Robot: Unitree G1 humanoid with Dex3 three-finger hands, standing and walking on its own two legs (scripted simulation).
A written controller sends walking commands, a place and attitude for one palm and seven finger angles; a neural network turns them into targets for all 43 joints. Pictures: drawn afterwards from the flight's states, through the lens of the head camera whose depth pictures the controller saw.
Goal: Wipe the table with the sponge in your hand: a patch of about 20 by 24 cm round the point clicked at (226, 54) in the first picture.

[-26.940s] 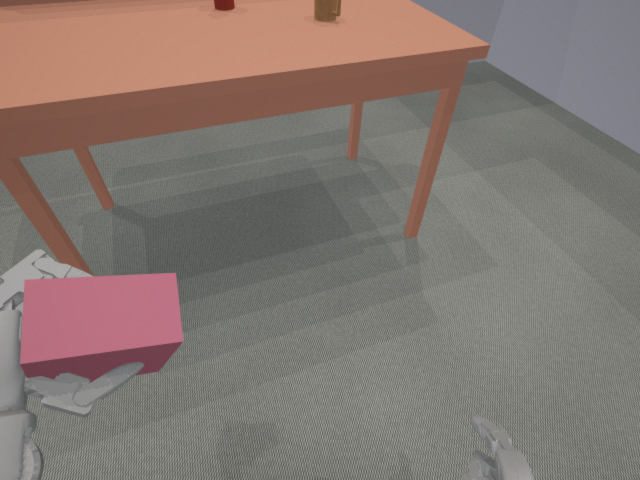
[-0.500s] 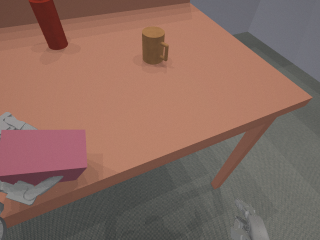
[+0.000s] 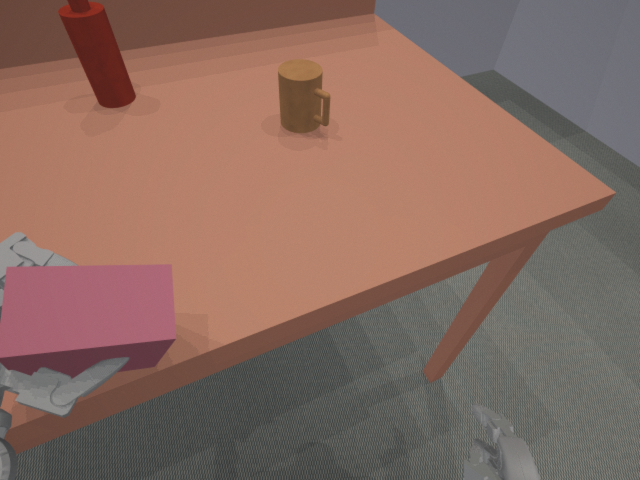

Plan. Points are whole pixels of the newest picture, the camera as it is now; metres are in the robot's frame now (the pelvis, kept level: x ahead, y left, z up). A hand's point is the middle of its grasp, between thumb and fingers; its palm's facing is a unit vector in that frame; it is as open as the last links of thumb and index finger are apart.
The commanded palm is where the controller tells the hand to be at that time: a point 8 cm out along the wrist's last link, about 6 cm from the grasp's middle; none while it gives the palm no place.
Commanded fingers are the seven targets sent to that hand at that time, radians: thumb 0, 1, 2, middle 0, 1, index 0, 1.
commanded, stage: shuffle to correct the standing spot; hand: left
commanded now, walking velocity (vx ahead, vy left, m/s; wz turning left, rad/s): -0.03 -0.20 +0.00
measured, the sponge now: (117, 324) +0.23 +0.20 +0.15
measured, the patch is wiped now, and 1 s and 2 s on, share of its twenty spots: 0.00 0.00 0.00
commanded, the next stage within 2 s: come to a stop and stand still in 0.18 s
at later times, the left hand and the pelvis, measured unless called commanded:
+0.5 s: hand (44, 285) +0.24 +0.26 +0.18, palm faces +0.40 -0.81 -0.43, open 10.1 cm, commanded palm +0.16 +0.27 +0.18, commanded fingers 0.00 0.10 1.30 -1.20 -1.60 -1.20 -1.60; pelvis -0.01 +0.00 +0.00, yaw -2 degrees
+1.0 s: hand out of the picture +0.22 +0.31 +0.17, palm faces +0.36 -0.87 -0.33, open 10.1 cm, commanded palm +0.16 +0.35 +0.18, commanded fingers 0.00 0.10 1.30 -1.20 -1.60 -1.20 -1.60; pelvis -0.01 +0.07 +0.01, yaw -2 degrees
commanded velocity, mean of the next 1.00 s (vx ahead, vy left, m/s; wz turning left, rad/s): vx -0.01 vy -0.05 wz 0.00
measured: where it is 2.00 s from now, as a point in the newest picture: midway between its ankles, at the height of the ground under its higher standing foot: outside the picture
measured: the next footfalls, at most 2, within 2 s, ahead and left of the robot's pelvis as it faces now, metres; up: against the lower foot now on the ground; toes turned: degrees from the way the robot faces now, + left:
none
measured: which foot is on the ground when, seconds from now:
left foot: down 0.00-1.00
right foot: down 0.00-1.00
